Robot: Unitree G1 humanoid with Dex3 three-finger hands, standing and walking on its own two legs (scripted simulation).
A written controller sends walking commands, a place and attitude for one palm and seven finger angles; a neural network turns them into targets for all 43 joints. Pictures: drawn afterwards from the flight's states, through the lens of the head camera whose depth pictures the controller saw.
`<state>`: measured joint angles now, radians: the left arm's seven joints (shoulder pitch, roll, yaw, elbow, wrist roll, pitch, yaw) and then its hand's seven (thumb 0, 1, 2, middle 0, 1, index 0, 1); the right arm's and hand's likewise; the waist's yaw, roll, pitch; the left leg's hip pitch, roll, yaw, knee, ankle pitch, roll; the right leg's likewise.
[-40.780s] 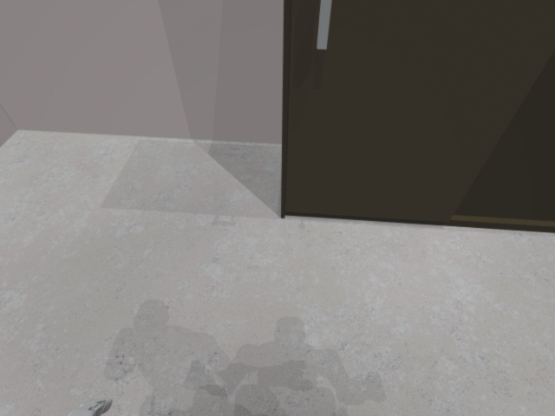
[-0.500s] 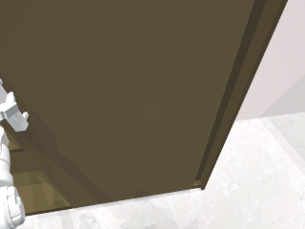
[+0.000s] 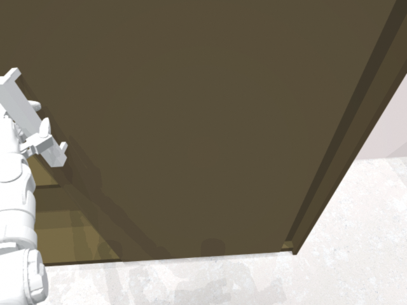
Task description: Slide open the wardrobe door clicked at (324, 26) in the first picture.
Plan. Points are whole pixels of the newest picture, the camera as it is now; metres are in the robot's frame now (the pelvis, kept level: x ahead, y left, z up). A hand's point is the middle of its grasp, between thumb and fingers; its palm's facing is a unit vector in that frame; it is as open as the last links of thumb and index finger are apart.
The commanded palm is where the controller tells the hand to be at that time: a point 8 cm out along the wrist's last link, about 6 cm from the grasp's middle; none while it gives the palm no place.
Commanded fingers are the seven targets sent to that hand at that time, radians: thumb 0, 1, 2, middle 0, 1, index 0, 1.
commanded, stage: stop walking and hold the door there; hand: left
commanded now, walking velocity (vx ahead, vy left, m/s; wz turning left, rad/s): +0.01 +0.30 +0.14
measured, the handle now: (38, 120) +0.42 +0.36 +0.17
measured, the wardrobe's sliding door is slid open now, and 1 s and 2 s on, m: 0.65 0.65 0.65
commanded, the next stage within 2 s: loosen the grip on the handle in 0.92 s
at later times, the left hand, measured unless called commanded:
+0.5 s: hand (46, 138) +0.38 +0.33 +0.16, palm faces +0.39 -0.91 -0.15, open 6.1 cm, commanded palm +0.34 +0.34 +0.13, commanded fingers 0.00 0.90 0.90 -0.45 -1.40 -0.45 -1.40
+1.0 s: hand (46, 138) +0.38 +0.33 +0.16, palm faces +0.41 -0.90 -0.16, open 6.0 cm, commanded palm +0.33 +0.37 +0.16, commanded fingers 0.00 0.90 0.90 -0.45 -1.40 -0.45 -1.40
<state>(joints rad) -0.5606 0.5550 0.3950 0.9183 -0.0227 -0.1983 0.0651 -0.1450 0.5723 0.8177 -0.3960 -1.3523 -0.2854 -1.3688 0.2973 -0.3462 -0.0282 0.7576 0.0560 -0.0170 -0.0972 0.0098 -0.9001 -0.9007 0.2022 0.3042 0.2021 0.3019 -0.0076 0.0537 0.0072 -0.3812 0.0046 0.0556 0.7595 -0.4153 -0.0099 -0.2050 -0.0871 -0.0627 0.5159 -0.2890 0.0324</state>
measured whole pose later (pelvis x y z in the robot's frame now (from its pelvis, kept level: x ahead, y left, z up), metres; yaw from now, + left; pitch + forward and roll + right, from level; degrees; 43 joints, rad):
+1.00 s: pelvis -0.04 +0.05 +0.00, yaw +1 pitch +0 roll -1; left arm -0.65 0.46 0.26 0.79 -0.08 -0.13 0.12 -0.13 0.69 0.75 -0.44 -1.39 -0.29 -1.38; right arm 0.30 -0.32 0.01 0.72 0.05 -0.02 -0.12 0.01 -0.90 -0.90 0.20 0.30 0.20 0.30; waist -0.03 0.02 0.01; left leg -0.36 0.08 0.14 0.54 -0.18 0.02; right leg -0.19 0.01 -0.05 0.51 -0.32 -0.01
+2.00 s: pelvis -0.04 +0.05 -0.01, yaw +2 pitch +4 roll -1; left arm -0.71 0.50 0.44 0.86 0.03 -0.11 0.01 -0.01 -0.54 0.20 -0.48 -1.27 -0.46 -1.28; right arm 0.29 -0.25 0.02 0.75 -0.01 -0.10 -0.08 0.01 -0.90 -0.90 0.20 0.30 0.20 0.30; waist -0.07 0.02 -0.02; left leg -0.45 0.06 0.08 0.56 -0.18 0.02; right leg -0.27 0.02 -0.07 0.54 -0.33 -0.02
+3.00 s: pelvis -0.05 +0.06 +0.00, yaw +4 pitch +0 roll -2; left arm -0.28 0.47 0.45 0.34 -0.14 0.03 -0.10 -0.01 -0.55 0.20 -0.26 -1.15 -0.25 -1.15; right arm 0.17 -0.25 0.05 0.70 0.05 -0.17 -0.14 0.01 -0.90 -0.90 0.20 0.30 0.20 0.30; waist 0.05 0.04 -0.01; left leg -0.37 0.02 0.06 0.52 -0.16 0.04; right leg -0.17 0.00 -0.09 0.49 -0.32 0.00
